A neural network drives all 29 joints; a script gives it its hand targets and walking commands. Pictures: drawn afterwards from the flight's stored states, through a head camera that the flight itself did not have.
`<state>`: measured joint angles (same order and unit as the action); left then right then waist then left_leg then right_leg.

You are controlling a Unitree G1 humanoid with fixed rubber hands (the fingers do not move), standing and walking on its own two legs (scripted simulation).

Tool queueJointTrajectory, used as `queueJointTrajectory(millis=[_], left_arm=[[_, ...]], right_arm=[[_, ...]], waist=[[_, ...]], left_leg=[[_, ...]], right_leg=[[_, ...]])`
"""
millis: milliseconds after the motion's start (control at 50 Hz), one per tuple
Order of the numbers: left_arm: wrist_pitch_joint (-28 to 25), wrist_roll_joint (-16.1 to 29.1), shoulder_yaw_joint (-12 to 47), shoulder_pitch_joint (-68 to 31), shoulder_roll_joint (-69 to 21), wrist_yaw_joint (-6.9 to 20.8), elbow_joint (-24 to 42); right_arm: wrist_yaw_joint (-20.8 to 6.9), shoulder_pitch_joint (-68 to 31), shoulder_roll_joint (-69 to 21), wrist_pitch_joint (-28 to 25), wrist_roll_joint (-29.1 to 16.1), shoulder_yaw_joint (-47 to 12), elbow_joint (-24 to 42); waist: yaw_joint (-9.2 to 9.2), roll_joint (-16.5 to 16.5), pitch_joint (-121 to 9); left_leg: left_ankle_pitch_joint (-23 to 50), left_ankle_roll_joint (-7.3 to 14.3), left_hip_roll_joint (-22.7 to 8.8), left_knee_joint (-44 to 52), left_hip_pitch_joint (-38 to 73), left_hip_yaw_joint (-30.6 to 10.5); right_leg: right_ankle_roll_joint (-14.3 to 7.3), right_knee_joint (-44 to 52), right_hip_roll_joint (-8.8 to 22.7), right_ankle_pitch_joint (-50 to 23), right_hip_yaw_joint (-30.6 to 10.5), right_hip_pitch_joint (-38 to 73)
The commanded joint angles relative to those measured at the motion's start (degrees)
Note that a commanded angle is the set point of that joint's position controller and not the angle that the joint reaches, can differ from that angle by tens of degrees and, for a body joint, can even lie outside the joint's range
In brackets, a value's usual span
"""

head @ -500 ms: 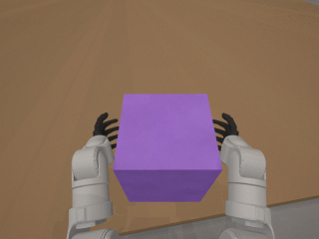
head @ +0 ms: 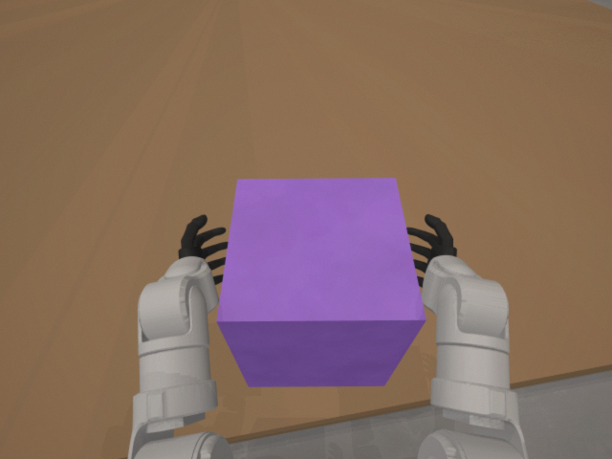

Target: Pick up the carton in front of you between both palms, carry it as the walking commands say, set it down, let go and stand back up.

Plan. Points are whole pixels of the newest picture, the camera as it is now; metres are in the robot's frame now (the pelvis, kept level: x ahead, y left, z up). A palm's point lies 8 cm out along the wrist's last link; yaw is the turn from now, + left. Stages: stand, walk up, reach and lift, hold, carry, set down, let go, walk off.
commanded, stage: carry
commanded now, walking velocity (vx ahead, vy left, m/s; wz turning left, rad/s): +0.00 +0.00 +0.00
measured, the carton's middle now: (316, 290) +0.34 +0.00 +0.04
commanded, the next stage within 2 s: none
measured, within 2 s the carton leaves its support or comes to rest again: neither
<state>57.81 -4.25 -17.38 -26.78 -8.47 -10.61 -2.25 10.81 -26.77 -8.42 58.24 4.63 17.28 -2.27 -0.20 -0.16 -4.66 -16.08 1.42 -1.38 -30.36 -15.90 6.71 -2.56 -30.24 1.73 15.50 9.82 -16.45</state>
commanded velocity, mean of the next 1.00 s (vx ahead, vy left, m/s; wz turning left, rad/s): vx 0.00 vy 0.00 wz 0.00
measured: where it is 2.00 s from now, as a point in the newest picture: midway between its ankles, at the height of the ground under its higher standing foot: outside the picture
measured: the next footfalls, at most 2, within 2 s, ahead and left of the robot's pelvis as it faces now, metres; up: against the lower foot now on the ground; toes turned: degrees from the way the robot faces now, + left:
none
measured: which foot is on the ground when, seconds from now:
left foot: down 0.00-1.00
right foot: down 0.00-1.00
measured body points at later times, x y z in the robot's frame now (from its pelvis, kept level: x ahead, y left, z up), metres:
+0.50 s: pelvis -0.01 -0.01 +0.00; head -0.03 -0.01 +0.45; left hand +0.33 +0.15 +0.11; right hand +0.33 -0.16 +0.10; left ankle +0.00 +0.10 -0.73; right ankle +0.01 -0.09 -0.73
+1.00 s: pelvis -0.02 -0.01 +0.00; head -0.04 -0.02 +0.45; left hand +0.32 +0.15 +0.11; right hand +0.32 -0.17 +0.10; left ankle +0.00 +0.10 -0.73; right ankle +0.01 -0.09 -0.73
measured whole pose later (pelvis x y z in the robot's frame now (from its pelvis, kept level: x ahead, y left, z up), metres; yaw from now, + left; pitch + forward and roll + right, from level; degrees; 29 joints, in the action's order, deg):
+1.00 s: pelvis -0.02 -0.01 +0.00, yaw +0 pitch +1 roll +0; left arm 58.2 -4.3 -17.6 -26.9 -8.5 -10.4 -2.3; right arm 10.9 -27.3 -8.4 58.6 5.0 17.3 -2.6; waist -0.3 -0.2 -4.5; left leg -14.1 0.5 -2.3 -29.7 -16.7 6.6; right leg -3.7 -29.7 1.2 13.8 10.3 -17.3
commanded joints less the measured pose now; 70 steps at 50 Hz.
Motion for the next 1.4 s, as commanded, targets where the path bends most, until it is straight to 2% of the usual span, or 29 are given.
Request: queueJointTrajectory(millis=[0,1380], left_arm=[[-0.4,8.4,33.4,-33.2,-43.5,0.1,2.6],[0.0,8.3,32.9,-33.6,-43.1,0.2,2.4]], right_arm=[[0.0,-34.1,-43.5,-1.0,-8.5,-33.6,3.2],[0.2,-34.4,-43.9,-0.6,-8.2,-33.2,2.4]], waist=[[-0.02,0.2,-18.2],[-0.20,0.5,-17.9]], left_leg=[[13.7,1.3,-7.4,3.4,5.0,-6.9],[9.4,0.3,-7.3,4.0,4.2,-6.1]], right_leg=[[-0.5,3.6,8.0,-14.2,-7.9,7.6],[-1.1,5.8,8.4,-12.4,-8.4,6.4]])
